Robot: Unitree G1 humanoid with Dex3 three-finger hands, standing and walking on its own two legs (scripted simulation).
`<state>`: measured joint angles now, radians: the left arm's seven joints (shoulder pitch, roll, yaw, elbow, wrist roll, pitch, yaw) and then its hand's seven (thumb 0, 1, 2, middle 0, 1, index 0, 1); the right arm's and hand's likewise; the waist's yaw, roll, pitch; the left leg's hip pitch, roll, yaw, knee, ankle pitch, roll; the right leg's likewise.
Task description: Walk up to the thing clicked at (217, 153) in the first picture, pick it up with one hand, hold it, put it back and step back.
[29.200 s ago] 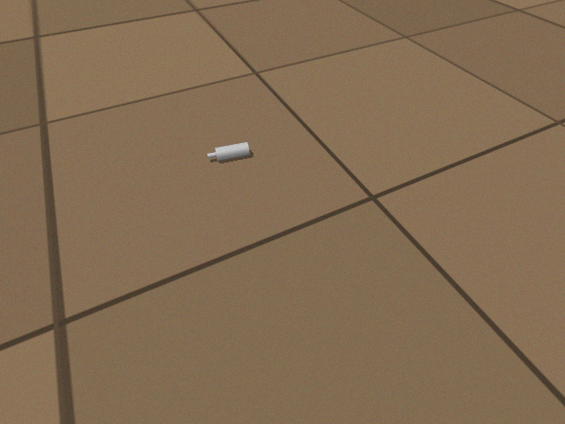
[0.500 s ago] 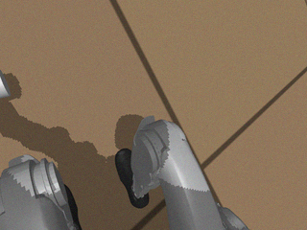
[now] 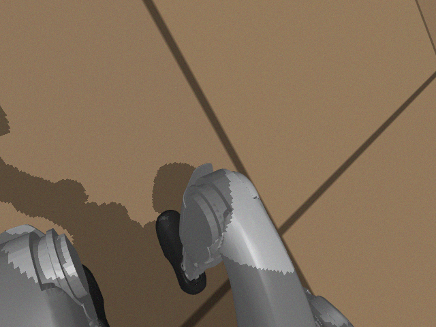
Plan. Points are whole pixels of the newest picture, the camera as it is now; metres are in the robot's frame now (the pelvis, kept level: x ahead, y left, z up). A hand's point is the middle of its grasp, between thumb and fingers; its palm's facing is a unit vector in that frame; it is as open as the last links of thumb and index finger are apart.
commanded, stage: open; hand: left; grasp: from above
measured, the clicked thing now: out of the picture +0.47 +0.34 -0.27
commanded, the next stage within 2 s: withdraw in 0.62 s
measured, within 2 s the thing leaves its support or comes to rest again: rests again in 0.04 s
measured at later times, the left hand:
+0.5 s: hand out of the picture +0.46 +0.31 -0.24, palm faces -0.46 -0.13 -0.88, open 13.1 cm
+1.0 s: hand out of the picture +0.49 +0.33 -0.20, palm faces -0.34 -0.10 -0.93, open 13.9 cm
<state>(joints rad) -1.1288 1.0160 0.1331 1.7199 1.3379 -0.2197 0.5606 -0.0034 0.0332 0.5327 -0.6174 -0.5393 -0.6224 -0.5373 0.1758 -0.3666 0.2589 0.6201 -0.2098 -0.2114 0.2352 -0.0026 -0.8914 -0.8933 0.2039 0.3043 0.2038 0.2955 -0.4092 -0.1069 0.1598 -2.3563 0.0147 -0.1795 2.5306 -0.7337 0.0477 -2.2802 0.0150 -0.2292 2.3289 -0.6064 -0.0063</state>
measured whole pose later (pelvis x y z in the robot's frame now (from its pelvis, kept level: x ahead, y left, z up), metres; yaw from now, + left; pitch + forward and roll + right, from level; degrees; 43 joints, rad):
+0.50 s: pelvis +0.00 +0.00 +0.00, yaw +0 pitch +31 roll -14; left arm -1.14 1.01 0.09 1.73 1.32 -0.22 0.55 0.00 -0.33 0.86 -0.23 -0.86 -0.23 -0.86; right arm 0.16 -0.36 0.28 0.61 -0.20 -0.20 0.23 0.00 -0.89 -0.89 0.20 0.30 0.20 0.30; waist -0.41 -0.10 0.14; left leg -2.35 0.02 -0.18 2.52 -0.73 0.05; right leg -2.27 0.02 -0.23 2.32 -0.60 -0.01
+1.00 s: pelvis +0.00 +0.00 +0.01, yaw +1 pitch +33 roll -14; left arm -1.06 0.93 0.12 1.50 1.28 -0.16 0.51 0.00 -0.49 0.99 -0.10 -0.99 -0.11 -0.99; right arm 0.22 -0.34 0.21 0.63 -0.18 -0.20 0.26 0.00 -0.90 -0.90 0.20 0.30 0.20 0.30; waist -0.36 -0.06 0.07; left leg -2.36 0.01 -0.17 2.50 -0.74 0.04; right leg -2.29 0.01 -0.22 2.31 -0.62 -0.01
